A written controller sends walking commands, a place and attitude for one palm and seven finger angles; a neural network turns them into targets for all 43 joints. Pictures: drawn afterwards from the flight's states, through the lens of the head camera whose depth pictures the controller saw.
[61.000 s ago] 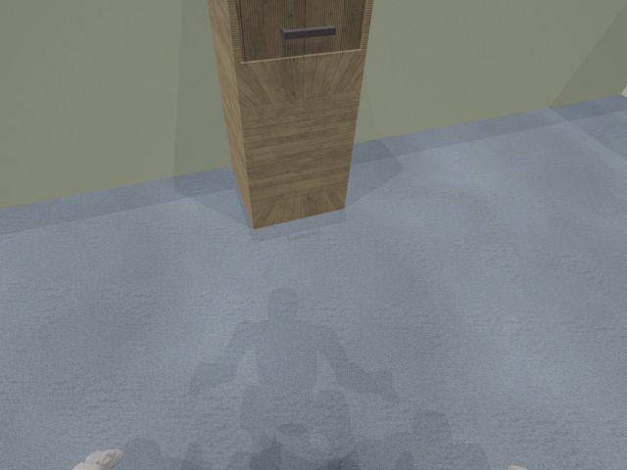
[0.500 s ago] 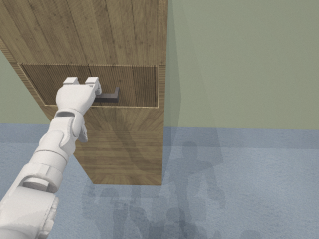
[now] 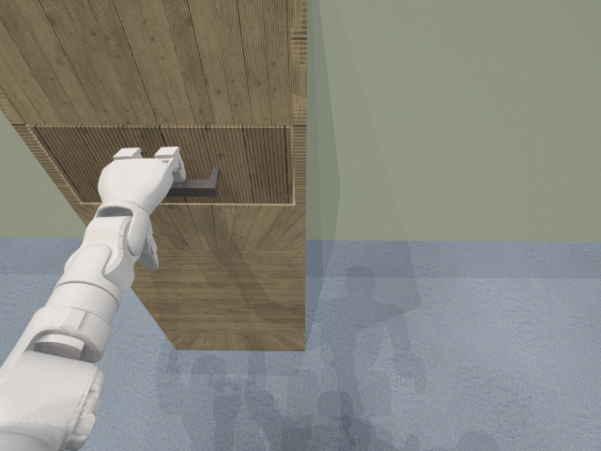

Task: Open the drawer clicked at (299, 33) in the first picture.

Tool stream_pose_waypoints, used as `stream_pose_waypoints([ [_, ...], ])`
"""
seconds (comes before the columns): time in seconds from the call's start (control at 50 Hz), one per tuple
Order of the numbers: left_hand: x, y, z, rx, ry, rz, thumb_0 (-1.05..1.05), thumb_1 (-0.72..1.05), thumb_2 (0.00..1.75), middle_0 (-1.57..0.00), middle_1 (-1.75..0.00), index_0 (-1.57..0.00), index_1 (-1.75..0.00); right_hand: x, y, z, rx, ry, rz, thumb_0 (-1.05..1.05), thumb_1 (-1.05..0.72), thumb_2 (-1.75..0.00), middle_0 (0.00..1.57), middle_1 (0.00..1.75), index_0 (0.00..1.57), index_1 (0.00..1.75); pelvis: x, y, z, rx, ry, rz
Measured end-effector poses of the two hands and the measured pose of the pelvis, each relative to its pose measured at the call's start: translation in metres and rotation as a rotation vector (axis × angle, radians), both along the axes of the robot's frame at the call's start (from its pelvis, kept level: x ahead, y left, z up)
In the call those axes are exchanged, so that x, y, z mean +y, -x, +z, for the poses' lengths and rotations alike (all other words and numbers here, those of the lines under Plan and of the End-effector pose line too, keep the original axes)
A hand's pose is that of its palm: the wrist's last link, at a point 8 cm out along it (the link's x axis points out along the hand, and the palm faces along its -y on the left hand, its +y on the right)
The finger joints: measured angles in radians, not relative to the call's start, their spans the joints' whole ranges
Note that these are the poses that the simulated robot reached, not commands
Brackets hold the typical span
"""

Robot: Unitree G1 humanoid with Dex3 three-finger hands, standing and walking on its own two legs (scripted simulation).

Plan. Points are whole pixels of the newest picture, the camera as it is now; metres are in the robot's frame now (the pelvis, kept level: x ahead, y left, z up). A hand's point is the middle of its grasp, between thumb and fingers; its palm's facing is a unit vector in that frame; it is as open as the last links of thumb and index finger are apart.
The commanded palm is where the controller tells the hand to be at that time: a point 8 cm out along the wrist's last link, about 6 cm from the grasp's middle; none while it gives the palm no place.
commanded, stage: lift the fingers back up to retry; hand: left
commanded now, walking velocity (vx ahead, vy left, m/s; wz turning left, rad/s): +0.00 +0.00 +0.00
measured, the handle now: (170, 180) +0.50 +0.23 +0.07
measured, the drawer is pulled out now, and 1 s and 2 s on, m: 0.00 0.00 0.00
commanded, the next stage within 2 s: re-aim the fingers above the handle in 0.54 s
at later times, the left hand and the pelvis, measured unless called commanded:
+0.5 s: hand (129, 189) +0.43 +0.25 +0.12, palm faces -0.01 -0.05 -1.00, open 13.9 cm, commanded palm +0.40 +0.24 +0.19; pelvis +0.03 +0.01 +0.01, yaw +1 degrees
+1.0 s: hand (134, 197) +0.42 +0.25 +0.11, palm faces -0.05 -0.04 -1.00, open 13.9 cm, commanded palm +0.41 +0.24 +0.18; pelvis +0.03 +0.01 +0.01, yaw +1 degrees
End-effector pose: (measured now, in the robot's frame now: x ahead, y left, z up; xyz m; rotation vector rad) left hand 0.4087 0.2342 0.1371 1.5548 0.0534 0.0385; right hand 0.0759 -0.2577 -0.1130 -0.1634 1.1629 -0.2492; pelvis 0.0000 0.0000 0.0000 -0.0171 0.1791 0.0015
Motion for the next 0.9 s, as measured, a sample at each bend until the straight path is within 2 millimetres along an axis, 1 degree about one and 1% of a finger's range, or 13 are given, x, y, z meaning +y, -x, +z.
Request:
stream_pose_waypoints([
  [0.1, 0.002, 0.0, 0.002, 0.009, 0.018, -0.015, 0.0, -0.49, 0.3, -0.3, -1.26, -0.32, -1.23, 0.003, -0.012, 0.003, -0.016, -0.005, -0.002, 0.01, -0.91, -0.9, 0.2, 0.3, 0.2, 0.29, 0.002, -0.007, 0.003, -0.013, -0.001, -0.004],
  [0.16, 0.001, 0.0, 0.007, -0.004, 0.025, -0.039, 0.0, -0.49, 0.3, -0.31, -1.24, -0.32, -1.22, 0.005, -0.022, 0.005, -0.029, -0.008, 0.002, 0.01, -0.91, -0.9, 0.2, 0.3, 0.2, 0.29, 0.003, -0.012, 0.005, -0.019, -0.001, -0.004],
  [0.28, -0.002, -0.001, 0.028, -0.071, 0.028, -0.064, 0.0, -0.49, 0.3, -0.32, -1.22, -0.32, -1.21, 0.011, -0.047, 0.007, -0.062, -0.028, 0.022, 0.01, -0.91, -0.9, 0.2, 0.3, 0.2, 0.29, 0.007, -0.021, 0.009, -0.032, -0.001, -0.005],
  [0.36, 0.004, -0.002, 0.044, -0.097, 0.031, -0.025, 0.0, -0.49, 0.3, -0.32, -1.21, -0.32, -1.21, 0.018, -0.067, 0.009, -0.09, -0.05, 0.045, 0.01, -0.91, -0.9, 0.2, 0.3, 0.2, 0.29, 0.009, -0.027, 0.011, -0.042, -0.003, -0.006],
  [0.4, 0.009, -0.002, 0.048, -0.088, 0.028, 0.008, 0.0, -0.49, 0.3, -0.32, -1.21, -0.32, -1.2, 0.021, -0.077, 0.012, -0.103, -0.058, 0.06, 0.01, -0.91, -0.9, 0.2, 0.3, 0.2, 0.29, 0.01, -0.028, 0.012, -0.048, -0.003, -0.004],
  [0.44, 0.014, -0.002, 0.048, -0.059, 0.026, 0.041, 0.0, -0.49, 0.3, -0.32, -1.21, -0.32, -1.2, 0.024, -0.086, 0.014, -0.115, -0.064, 0.076, 0.01, -0.91, -0.9, 0.2, 0.3, 0.2, 0.29, 0.01, -0.03, 0.013, -0.052, -0.004, 0.001],
  [0.5, 0.018, -0.001, 0.039, 0.007, 0.032, 0.059, 0.0, -0.49, 0.3, -0.31, -1.21, -0.31, -1.2, 0.028, -0.098, 0.019, -0.131, -0.062, 0.102, 0.01, -0.91, -0.9, 0.2, 0.3, 0.2, 0.29, 0.009, -0.031, 0.014, -0.055, -0.004, 0.01],
  [0.58, 0.013, 0.005, 0.028, 0.061, 0.041, -0.002, 0.0, -0.49, 0.3, -0.32, -1.21, -0.32, -1.2, 0.029, -0.108, 0.024, -0.149, -0.043, 0.125, 0.01, -0.91, -0.9, 0.2, 0.3, 0.2, 0.3, 0.01, -0.032, 0.014, -0.057, -0.003, 0.017],
  [0.68, -0.002, 0.01, 0.027, 0.029, 0.049, -0.114, 0.0, -0.49, 0.3, -0.32, -1.21, -0.32, -1.2, 0.03, -0.111, 0.022, -0.147, -0.027, 0.137, 0.0, -0.91, -0.9, 0.2, 0.3, 0.2, 0.3, 0.012, -0.031, 0.013, -0.055, -0.001, 0.024],
  [0.72, -0.002, 0.008, 0.03, -0.002, 0.052, -0.125, 0.0, -0.49, 0.3, -0.32, -1.21, -0.32, -1.2, 0.03, -0.108, 0.019, -0.136, -0.029, 0.138, 0.0, -0.91, -0.9, 0.2, 0.3, 0.2, 0.29, 0.012, -0.029, 0.012, -0.052, -0.001, 0.022],
  [0.82, 0.015, 0.0, 0.043, -0.067, 0.033, -0.04, 0.0, -0.49, 0.3, -0.32, -1.21, -0.32, -1.2, 0.033, -0.095, 0.011, -0.094, -0.052, 0.126, 0.0, -0.91, -0.9, 0.2, 0.3, 0.2, 0.29, 0.012, -0.027, 0.012, -0.039, -0.002, 0.013],
  [0.9, 0.027, -0.001, 0.045, -0.046, 0.015, 0.044, 0.0, -0.49, 0.3, -0.32, -1.21, -0.32, -1.2, 0.033, -0.081, 0.006, -0.06, -0.071, 0.11, 0.01, -0.91, -0.9, 0.2, 0.3, 0.2, 0.29, 0.012, -0.027, 0.012, -0.035, -0.002, 0.013],
])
